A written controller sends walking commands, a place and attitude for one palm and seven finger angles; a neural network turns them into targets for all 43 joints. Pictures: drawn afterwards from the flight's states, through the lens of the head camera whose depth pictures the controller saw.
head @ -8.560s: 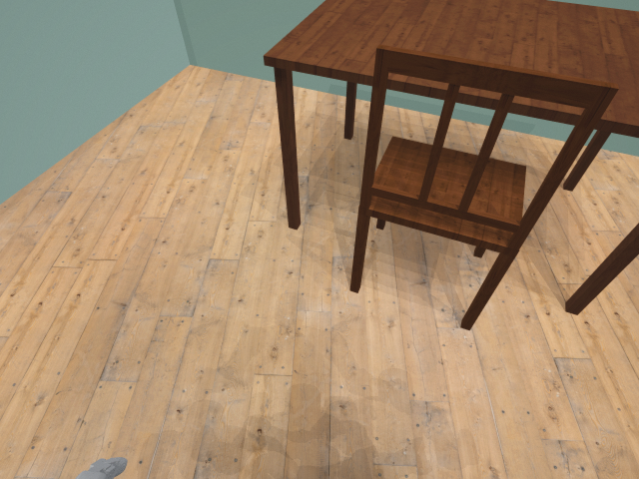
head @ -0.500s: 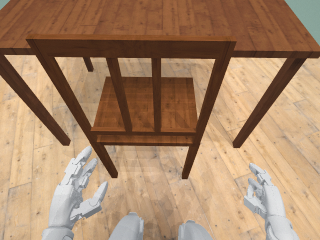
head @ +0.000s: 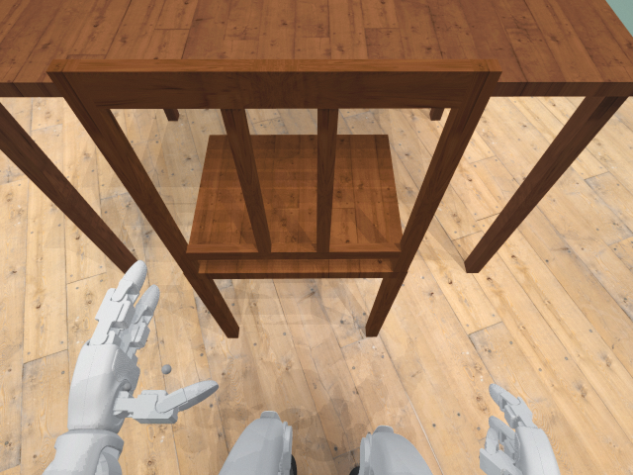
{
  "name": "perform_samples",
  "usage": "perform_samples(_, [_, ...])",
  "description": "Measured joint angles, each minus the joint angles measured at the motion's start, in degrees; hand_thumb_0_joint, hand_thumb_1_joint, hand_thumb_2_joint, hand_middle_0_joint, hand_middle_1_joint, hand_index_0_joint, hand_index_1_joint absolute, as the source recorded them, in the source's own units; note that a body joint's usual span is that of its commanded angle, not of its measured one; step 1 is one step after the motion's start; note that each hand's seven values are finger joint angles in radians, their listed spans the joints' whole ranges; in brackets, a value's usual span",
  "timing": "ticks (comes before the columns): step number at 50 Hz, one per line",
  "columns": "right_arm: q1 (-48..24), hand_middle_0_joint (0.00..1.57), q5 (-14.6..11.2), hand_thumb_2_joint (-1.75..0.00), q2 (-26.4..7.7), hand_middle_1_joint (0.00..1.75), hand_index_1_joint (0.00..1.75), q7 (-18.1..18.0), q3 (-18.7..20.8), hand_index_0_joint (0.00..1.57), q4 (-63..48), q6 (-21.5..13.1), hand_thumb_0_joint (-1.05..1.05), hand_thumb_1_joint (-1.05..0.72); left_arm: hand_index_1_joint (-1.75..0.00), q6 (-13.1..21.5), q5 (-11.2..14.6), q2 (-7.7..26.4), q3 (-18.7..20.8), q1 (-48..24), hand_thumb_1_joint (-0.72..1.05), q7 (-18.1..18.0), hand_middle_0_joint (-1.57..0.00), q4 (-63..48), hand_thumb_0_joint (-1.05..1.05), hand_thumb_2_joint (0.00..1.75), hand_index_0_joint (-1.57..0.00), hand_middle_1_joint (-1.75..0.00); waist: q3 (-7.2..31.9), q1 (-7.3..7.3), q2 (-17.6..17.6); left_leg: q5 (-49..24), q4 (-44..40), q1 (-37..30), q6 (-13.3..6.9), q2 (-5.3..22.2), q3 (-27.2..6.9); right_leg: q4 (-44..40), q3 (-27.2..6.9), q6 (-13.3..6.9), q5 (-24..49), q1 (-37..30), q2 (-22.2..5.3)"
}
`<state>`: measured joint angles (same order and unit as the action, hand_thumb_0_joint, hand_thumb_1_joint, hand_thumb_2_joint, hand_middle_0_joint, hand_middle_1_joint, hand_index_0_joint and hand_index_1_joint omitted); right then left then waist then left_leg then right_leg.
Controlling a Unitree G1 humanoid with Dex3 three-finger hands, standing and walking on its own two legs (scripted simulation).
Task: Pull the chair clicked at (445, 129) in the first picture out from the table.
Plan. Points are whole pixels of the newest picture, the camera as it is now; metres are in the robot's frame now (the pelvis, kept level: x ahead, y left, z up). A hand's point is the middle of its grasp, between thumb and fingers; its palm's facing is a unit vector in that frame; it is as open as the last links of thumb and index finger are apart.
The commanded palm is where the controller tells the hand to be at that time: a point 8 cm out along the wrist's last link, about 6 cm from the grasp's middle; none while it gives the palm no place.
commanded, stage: raise the hand toward the chair's back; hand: left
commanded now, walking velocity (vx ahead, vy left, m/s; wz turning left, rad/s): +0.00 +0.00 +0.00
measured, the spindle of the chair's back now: (252, 193) +0.48 +0.12 +0.01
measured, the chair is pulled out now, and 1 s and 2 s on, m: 0.00 0.00 0.00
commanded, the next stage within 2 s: aim the fingers beside a spindle in 1.14 s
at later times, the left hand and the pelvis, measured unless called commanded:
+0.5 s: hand (129, 355) +0.24 +0.21 +0.05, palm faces +0.06 -0.99 -0.09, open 16.8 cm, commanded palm +0.22 +0.27 +0.05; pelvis +0.00 +0.01 +0.01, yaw +1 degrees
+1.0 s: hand (124, 342) +0.25 +0.22 +0.06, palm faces +0.05 -0.99 -0.09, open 16.9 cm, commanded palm +0.22 +0.27 +0.06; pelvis +0.01 +0.01 +0.02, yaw +1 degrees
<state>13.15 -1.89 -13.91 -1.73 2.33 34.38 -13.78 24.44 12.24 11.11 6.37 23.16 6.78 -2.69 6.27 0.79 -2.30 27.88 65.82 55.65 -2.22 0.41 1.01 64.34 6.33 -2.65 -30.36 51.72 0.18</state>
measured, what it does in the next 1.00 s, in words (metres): stands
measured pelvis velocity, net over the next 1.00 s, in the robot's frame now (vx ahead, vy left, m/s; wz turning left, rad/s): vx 0.01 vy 0.01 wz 0.01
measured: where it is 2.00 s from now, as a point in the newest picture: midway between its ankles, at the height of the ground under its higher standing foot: outside the picture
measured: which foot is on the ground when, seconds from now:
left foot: down 0.00-1.00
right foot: down 0.00-1.00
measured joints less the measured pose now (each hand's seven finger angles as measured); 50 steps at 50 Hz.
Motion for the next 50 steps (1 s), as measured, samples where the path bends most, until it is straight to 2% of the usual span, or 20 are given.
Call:
perform_samples(6, [-1.22,0.20,-0.02,-0.90,-1.25,0.30,0.30,-0.14,0.42,0.20,-0.96,-0.24,0.01,-0.90,-0.13,0.83,-0.03,1.00,-0.55,-0.19,-0.16,0.07,-0.10,0.44,0.00,0.44,-0.10,-0.14,0.01,0.04,0.32,0.32,0.29,-0.22,-0.46,-0.19,-0.09,-0.24,0.08,0.50,-0.07,-0.56,-0.15])
perform_samples(13, [-3.07,0.20,0.05,-0.90,-0.06,0.30,0.30,0.16,-0.95,0.20,-2.50,-0.01,0.01,-0.90,-0.11,0.39,-0.12,1.66,-0.10,-1.49,-0.33,0.15,-0.08,0.58,-0.01,0.37,-0.08,-0.11,-0.12,-0.57,0.24,0.00,-0.63,-1.43,-0.72,-0.48,-0.41,-1.65,0.37,0.89,0.39,-2.16,-0.33])
perform_samples(21, [-3.47,0.20,0.10,-0.90,1.14,0.30,0.30,0.18,-3.08,0.20,-2.99,0.48,0.01,-0.90,-0.08,-1.61,0.89,2.60,1.55,-3.85,-0.46,2.46,-0.07,2.40,-0.01,0.32,-0.07,-0.09,-0.31,-1.33,-0.23,-0.45,-1.75,-2.62,-0.85,-0.71,-0.87,-3.23,0.79,1.08,0.92,-3.74,-0.42])
perform_samples(28, [-2.34,0.21,-0.02,-0.90,0.80,0.30,0.30,-0.04,-3.24,0.20,-1.82,0.32,0.01,-0.90,-0.08,-2.07,2.01,3.48,3.66,-5.56,-0.49,4.52,-0.07,4.01,-0.02,0.30,-0.07,-0.09,-0.46,-1.25,-0.32,-0.76,-2.76,-3.58,-0.83,-0.71,-1.03,-4.49,0.91,1.13,1.35,-4.83,-0.32])
perform_samples(35, [-1.02,0.21,-0.28,-0.90,-0.48,0.30,0.30,-0.36,-2.47,0.20,-0.71,-0.02,0.01,-0.90,-0.08,-2.59,2.80,4.63,5.59,-7.37,-0.50,5.92,-0.07,6.30,-0.02,0.30,-0.07,-0.08,-0.86,-0.43,-0.20,-1.17,-3.90,-4.50,-0.75,-0.61,-1.06,-5.76,0.89,1.08,1.86,-5.75,-0.15])
perform_samples(43, [-0.05,0.20,-0.30,-0.90,-1.17,0.30,0.30,0.00,-1.46,0.20,-0.04,-0.66,0.01,-0.90,-0.08,-1.63,3.15,4.40,5.79,-6.96,-0.50,6.12,-0.06,7.08,-0.02,0.30,-0.07,-0.08,-0.46,0.35,0.17,-1.47,-4.93,-5.31,-0.66,-0.48,-0.88,-6.71,0.65,1.02,2.24,-6.39,0.03])
perform_samples(50, [-0.52,0.20,-0.07,-0.90,-0.96,0.30,0.30,0.45,-1.50,0.20,-0.07,-0.92,0.01,-0.90,-0.08,-0.50,2.86,4.18,5.69,-7.05,-0.50,5.77,-0.07,7.53,-0.02,0.30,-0.07,-0.08,-0.47,0.26,0.14,-1.48,-4.69,-5.27,-0.54,-0.41,-0.84,-6.32,0.61,0.87,2.18,-6.26,0.08])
